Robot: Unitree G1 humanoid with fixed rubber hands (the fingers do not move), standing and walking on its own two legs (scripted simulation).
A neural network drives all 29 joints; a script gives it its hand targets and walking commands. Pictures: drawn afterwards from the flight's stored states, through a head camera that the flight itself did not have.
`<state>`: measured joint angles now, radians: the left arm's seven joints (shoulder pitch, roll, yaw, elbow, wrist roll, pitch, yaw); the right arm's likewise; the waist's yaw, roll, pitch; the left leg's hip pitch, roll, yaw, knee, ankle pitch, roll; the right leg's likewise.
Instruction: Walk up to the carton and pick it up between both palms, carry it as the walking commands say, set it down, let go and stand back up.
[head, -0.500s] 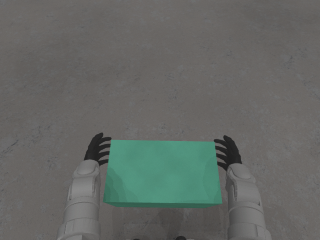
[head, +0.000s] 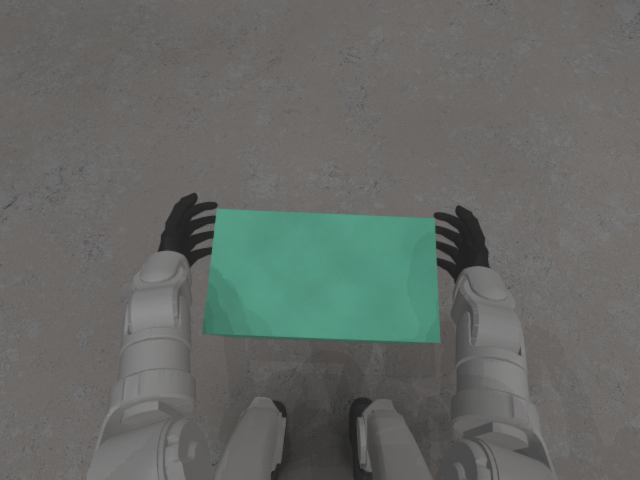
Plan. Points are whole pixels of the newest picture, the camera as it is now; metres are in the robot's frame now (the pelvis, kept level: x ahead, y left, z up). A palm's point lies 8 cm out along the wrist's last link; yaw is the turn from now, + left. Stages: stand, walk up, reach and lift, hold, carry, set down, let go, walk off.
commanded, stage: set down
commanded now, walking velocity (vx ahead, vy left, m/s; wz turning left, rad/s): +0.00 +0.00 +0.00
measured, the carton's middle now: (321, 285) +0.38 +0.01 -0.15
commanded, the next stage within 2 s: none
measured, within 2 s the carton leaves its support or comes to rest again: neither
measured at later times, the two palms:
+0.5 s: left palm (197, 258) +0.41 +0.20 -0.15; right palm (441, 267) +0.41 -0.17 -0.15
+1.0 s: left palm (212, 260) +0.44 +0.20 -0.23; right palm (423, 271) +0.43 -0.17 -0.24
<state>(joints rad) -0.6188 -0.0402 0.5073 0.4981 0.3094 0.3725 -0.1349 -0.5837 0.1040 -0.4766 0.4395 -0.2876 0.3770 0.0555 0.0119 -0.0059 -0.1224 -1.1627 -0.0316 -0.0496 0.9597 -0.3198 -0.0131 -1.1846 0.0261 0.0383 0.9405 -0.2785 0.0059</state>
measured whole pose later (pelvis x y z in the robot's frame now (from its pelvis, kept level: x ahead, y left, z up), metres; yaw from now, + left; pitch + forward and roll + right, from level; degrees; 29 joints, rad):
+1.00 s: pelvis -0.03 +0.00 -0.16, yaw +0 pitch +50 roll +0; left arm -0.93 0.12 0.43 0.70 0.16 0.34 -0.05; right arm -0.90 -0.02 -0.46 0.63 -0.17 0.33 -0.05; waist 0.02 -0.02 -0.28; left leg -1.97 -0.07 -0.06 1.56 -0.46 -0.04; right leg -1.99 0.07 0.06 1.53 -0.41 0.03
